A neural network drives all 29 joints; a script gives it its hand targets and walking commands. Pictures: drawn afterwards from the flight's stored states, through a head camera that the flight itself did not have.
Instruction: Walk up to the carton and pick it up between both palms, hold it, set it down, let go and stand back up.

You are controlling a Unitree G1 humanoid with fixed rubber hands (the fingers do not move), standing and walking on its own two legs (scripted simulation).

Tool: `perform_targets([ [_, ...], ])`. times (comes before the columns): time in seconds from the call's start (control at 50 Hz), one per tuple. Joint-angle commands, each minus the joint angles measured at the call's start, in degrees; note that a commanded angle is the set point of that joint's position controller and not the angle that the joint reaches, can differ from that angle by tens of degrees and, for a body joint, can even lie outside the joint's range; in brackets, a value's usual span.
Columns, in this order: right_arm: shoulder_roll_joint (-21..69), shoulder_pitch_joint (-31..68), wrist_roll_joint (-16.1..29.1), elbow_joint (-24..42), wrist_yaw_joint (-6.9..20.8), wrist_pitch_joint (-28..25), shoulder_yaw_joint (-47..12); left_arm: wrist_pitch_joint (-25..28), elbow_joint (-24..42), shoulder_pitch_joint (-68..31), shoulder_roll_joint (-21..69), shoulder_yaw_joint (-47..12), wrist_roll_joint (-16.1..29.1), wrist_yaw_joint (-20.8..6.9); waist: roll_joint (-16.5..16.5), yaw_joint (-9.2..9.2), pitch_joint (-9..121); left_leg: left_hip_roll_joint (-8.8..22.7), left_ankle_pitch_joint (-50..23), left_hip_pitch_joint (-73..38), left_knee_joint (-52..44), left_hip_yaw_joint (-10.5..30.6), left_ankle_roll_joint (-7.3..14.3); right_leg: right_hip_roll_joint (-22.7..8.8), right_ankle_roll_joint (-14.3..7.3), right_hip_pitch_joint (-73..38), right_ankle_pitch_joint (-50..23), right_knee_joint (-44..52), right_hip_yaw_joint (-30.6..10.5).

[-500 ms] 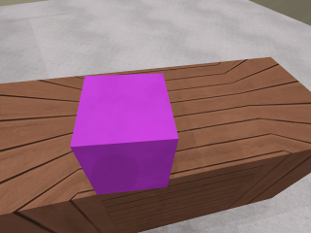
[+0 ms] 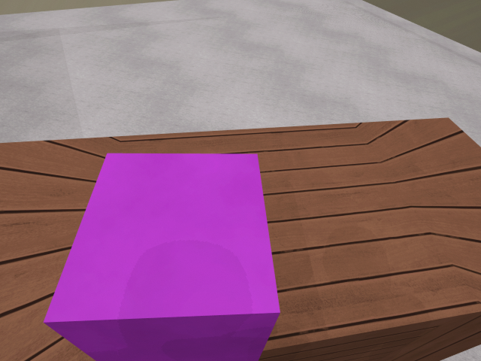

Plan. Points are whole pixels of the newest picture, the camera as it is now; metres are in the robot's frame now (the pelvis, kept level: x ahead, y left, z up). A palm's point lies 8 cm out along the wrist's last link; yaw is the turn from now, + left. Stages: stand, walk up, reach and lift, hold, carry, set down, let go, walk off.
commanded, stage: walk up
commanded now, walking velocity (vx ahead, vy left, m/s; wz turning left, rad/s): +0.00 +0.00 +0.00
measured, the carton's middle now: (185, 269) +0.24 +0.09 +0.08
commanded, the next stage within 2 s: none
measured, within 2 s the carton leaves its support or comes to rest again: neither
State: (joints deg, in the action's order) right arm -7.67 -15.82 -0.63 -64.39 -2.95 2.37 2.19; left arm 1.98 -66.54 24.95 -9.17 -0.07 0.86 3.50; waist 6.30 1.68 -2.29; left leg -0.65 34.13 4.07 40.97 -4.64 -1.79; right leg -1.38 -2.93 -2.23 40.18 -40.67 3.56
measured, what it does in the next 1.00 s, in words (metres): steps on the spot: right foot, then left foot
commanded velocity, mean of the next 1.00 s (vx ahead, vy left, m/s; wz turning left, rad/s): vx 0.00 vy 0.00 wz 0.00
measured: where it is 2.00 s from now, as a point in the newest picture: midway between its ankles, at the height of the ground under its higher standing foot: outside the picture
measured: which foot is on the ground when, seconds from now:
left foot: down 0.00-0.20, up 0.22-0.42, down 0.44-1.00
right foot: down 0.00-0.04, up 0.06-0.16, down 0.18-0.44, up 0.46-0.72, down 0.74-1.00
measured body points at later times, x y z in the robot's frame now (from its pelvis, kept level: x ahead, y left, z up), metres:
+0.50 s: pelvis +0.04 +0.01 +0.01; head +0.09 +0.07 +0.45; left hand -0.05 +0.23 -0.17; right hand +0.15 -0.24 -0.12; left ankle -0.12 +0.06 -0.69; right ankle -0.08 -0.11 -0.68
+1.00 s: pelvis +0.03 +0.02 +0.03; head +0.04 +0.03 +0.48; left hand +0.01 +0.23 -0.15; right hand +0.06 -0.23 -0.12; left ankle -0.12 +0.08 -0.69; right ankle -0.04 -0.11 -0.69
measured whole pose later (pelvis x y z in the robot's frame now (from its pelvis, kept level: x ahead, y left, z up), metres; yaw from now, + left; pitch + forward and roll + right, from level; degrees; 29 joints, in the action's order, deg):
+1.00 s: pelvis +0.03 +0.02 +0.03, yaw +2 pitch -3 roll -2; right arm -10.2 -12.9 -1.4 -64.5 -2.4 0.0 0.4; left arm -1.6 -68.0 13.7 -8.7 0.3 0.2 2.8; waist 0.5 0.8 -3.7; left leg -0.2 30.1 -2.4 30.3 -5.7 2.9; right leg 0.1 -0.4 7.9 25.3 -37.7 2.5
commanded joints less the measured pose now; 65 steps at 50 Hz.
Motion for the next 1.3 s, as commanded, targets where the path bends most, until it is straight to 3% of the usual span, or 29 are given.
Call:
perform_targets([
  [0.0, -8.10, -24.51, -1.96, -4.08, -1.05, -2.32, 1.65, -0.90, 6.33, -11.00, -6.89, 2.28, 1.55, -0.34, -24.61, -16.54, -2.56, 23.43, -110.66, -24.35, -5.48, 20.14, 23.63, 3.21, 6.28, 39.91, -21.64, -32.86, 0.80],
  [0.02, -6.75, -19.91, -1.50, -3.22, -0.85, -3.16, 0.44, -1.38, 8.98, -15.63, -3.41, 1.53, -0.12, -1.02, -23.21, -12.80, -6.46, 25.50, -110.06, -16.32, -11.22, 21.87, 22.79, 2.58, 3.19, 38.01, 2.02, -29.13, -3.49],
  [0.06, -14.97, -5.33, -1.90, -0.13, -1.54, -4.54, 3.05, -1.88, 9.18, -5.10, -0.65, 0.49, 0.75, -1.63, -29.21, -3.29, -2.27, 27.05, -90.71, -19.91, -9.40, 17.69, 19.41, -2.03, 1.71, 46.20, 15.17, -29.44, -13.45],
  [0.1, -6.44, -1.00, -2.90, 2.15, -1.09, -3.97, 0.03, -0.67, 8.12, -6.70, -4.11, 1.64, -0.73, -2.15, -13.63, -1.60, -1.95, 19.23, -75.40, -4.25, -9.45, 13.80, 11.34, -2.59, 1.37, 29.79, 11.78, -8.82, -11.95],
  [0.14, -13.29, 5.71, -0.61, 3.71, -0.24, -3.00, 2.39, 1.29, 0.71, 12.82, -9.17, 3.99, -1.07, -1.73, 2.19, 10.95, 8.16, 7.78, -59.37, -0.54, 18.43, 4.92, 2.70, -0.41, 4.97, 1.23, -35.62, 23.75, -3.19],
  [0.16, -13.30, 5.67, 0.73, 4.92, 0.70, -3.00, 2.69, -0.07, -2.52, 14.93, -12.07, 4.69, -0.10, -0.65, 19.04, 8.63, 11.32, 1.33, -8.91, 15.99, 23.30, 1.17, -1.48, -6.17, 3.98, -14.88, -75.84, 15.32, -12.04],
  [0.2, -11.80, 2.93, 4.56, 8.75, 2.87, -1.84, 2.09, -2.94, -1.32, 9.41, -4.42, 1.70, -0.47, -0.61, 41.46, 6.18, 13.55, -1.52, 7.72, 6.44, 5.26, 1.73, -0.01, -10.43, -7.70, -0.32, -111.48, 17.87, -36.95],
  [0.22, -12.17, 5.12, 4.67, 8.01, 3.27, -2.20, 2.35, -3.34, -0.01, 0.38, -3.42, 1.05, -1.91, -0.83, 38.34, 2.64, 6.54, -0.48, 2.56, 7.33, 3.17, 0.95, 0.07, -9.30, -7.56, 1.68, -117.55, 18.67, -34.17],
  [0.26, -7.68, 1.30, 2.96, 4.03, 2.70, -1.88, 1.08, -1.80, 2.93, -7.08, -10.27, 2.72, -3.67, 1.22, 16.92, -0.63, 5.41, -0.71, 4.85, 23.97, 13.16, 1.87, -0.28, -14.28, -8.95, -15.27, -119.06, 10.62, -22.42],
  [0.28, -7.31, 2.28, 2.41, 3.62, 2.52, -1.43, 0.72, -1.15, 2.68, -4.76, -11.82, 3.45, -3.11, 1.43, 10.22, 0.62, 4.34, -1.26, 2.98, 22.90, 11.07, 2.21, -0.14, -15.30, -10.10, -12.23, -121.00, 9.63, -26.55],
  [0.34, -6.32, 10.83, 1.10, 6.56, 1.99, -1.95, 0.40, -0.44, 0.21, -0.84, -9.24, 3.26, -3.02, 0.61, 5.95, 1.84, 3.09, -1.35, 2.28, 20.41, 0.35, 1.89, 0.41, -12.08, -9.54, -10.11, -116.34, 8.97, -25.29],
  [0.38, -6.15, 2.84, 1.50, 3.64, 1.79, -1.61, 0.61, -0.28, 0.68, -5.32, -7.58, 2.82, -2.86, 0.11, 1.24, -3.37, 3.20, -1.70, -4.86, 2.78, -18.00, 0.87, 1.76, -8.48, -6.82, 1.94, -111.67, 4.37, -20.78],
  [0.4, -7.90, -10.62, 1.12, -0.68, 0.92, -1.85, 1.66, -0.13, 2.65, -11.59, -10.30, 3.67, -1.54, -0.29, -6.90, -11.18, 6.71, 3.50, -39.76, -19.41, -28.99, 1.93, 3.06, -5.18, -3.19, 17.02, -90.77, -8.98, -14.44],
  [0.42, -12.48, -12.63, 1.58, -4.12, 0.00, -1.12, 1.88, -0.46, 5.12, -13.36, -5.48, 3.10, -0.90, -0.65, -28.73, -9.30, 7.52, 16.07, -99.80, -38.21, -13.84, 9.63, 5.33, 3.80, 1.52, 40.52, -5.84, -24.86, -3.66],
  [0.46, -7.36, -5.14, 0.03, -1.94, 0.50, -0.17, -0.55, -1.80, 7.61, -16.70, -5.31, 1.86, 0.36, -1.21, -35.47, -9.97, 5.67, 21.63, -114.81, -20.85, -9.44, 16.33, 13.23, 0.64, 0.52, 29.24, -1.48, -13.30, -4.01],
  [0.48, -9.85, 1.62, -0.73, -0.01, -0.15, -0.82, 0.22, -1.80, 6.30, -12.47, -5.25, 1.84, 0.28, -1.62, -36.68, -5.72, 6.41, 21.26, -112.18, -26.92, -9.91, 12.36, 16.01, 0.14, 0.50, 34.47, 0.18, -17.21, -3.18],
  [0.5, -12.42, 7.05, -1.16, 2.25, -0.71, -0.95, 0.87, -2.28, 5.18, -8.22, -7.25, 2.13, 0.43, -1.97, -33.17, -1.96, 7.13, 20.49, -104.68, -29.55, -10.58, 9.20, 16.22, 1.26, 0.94, 40.18, -0.74, -22.90, -1.80],
  [0.58, -9.42, -1.88, -1.07, 0.17, -0.59, -2.08, -0.54, -2.91, 6.44, -19.17, -5.25, 1.35, -2.32, -2.23, -19.43, -6.05, -2.35, 15.68, -95.45, -14.58, -13.66, 10.88, 12.02, 1.80, 2.04, 30.50, -5.14, -11.34, -2.51],
  [0.7, -12.33, 4.63, 0.19, 1.85, -0.07, -3.69, -0.15, -3.62, 2.76, -7.77, -6.00, 1.80, -0.18, -1.19, -10.14, 4.29, 2.24, 14.56, -97.68, -3.57, -5.24, 6.04, 9.24, 2.60, 0.09, 8.04, -21.10, 10.67, 1.28],
  [0.74, -11.88, 8.74, 2.83, 5.30, 1.13, -3.48, 0.02, -3.02, -1.45, 0.65, -10.16, 2.50, -0.42, -0.80, 5.73, 7.81, 12.88, 4.35, -45.74, 7.26, 11.04, -1.58, 2.84, -9.88, -8.30, -8.41, -78.64, 13.46, -14.92],
  [0.76, -7.77, 4.90, 2.44, 4.47, 1.04, -1.86, -0.58, -2.90, -2.23, -1.73, -10.21, 2.01, -1.23, -0.78, 18.28, 6.93, 11.38, 0.15, -3.92, 7.63, 8.80, 0.07, 2.62, -17.32, -15.52, -4.48, -97.38, 14.32, -24.58],
  [0.78, -8.21, 3.38, 1.44, 4.33, 1.04, -1.28, -0.57, -2.53, -1.94, -6.19, -8.13, 1.53, -2.16, -0.93, 22.59, 4.01, 8.30, 2.95, 4.12, 8.91, 0.26, 5.07, 3.74, -17.50, -15.33, -3.72, -97.79, 13.98, -27.39],
  [0.84, -8.78, -2.01, 0.97, 1.02, 1.62, -2.45, -0.01, -2.09, 1.28, -15.52, -4.91, 0.44, -3.24, 0.08, 12.42, -2.12, 3.18, 2.64, -4.29, 8.33, -7.77, 3.25, 3.48, -14.10, -9.54, -0.34, -89.10, 15.54, -19.06],
  [0.88, -6.58, -7.81, -0.61, -2.36, 0.79, -2.27, -0.64, -1.99, 2.55, -18.43, -6.13, 0.99, -1.38, -0.68, -0.79, -4.90, -1.53, 4.85, -36.48, -7.80, -19.95, 2.86, 3.54, -6.64, -2.48, 15.76, -73.84, 9.73, -10.02],
  [0.92, -4.86, -8.74, -1.41, -2.19, 0.38, -2.05, -1.99, -2.69, 2.52, -16.71, -5.77, 1.30, 0.06, -0.48, -14.55, -4.99, -5.61, 13.79, -74.89, -8.85, -15.76, 7.46, 5.97, -1.50, 0.68, 19.66, -33.87, 4.27, -3.31],
  [1.0, -4.98, -5.65, -0.96, -0.47, -0.72, -2.26, -3.20, -3.12, 1.33, -11.93, -3.76, 0.99, -0.53, -1.02, -18.73, -3.24, -7.96, 16.47, -86.91, -7.84, -18.11, 5.64, 7.13, -0.87, 0.12, 20.14, -17.32, 3.22, -3.46],
  [1.1, -9.07, -3.00, -0.10, 1.27, -0.88, -2.36, -1.86, -2.69, -1.25, -3.22, -4.18, 0.20, -1.22, -0.75, -14.93, -0.97, -7.55, 9.95, -74.64, -3.90, -16.47, 0.92, 4.63, -3.04, 0.60, 10.22, -50.97, 10.98, -5.23],
  [1.26, -6.54, -7.76, 0.02, 0.33, -0.57, -2.96, -2.08, -2.65, 0.00, -5.68, -2.90, 0.35, -0.64, -0.19, -6.95, -1.50, -3.29, 11.52, -74.33, -4.97, -17.65, 1.40, 4.41, -2.88, -0.51, 7.22, -50.31, 9.76, -5.11],
  [1.28, -20.53, -2.46, 0.35, 0.93, -1.95, -0.55, 3.03, -2.09, 3.41, -0.41, -11.55, 3.36, -2.97, 0.88, -15.93, 6.84, -7.60, 7.73, -65.85, 9.06, 0.32, -4.81, 1.06, -13.75, -2.84, 2.78, -83.08, 2.56, -9.52],
])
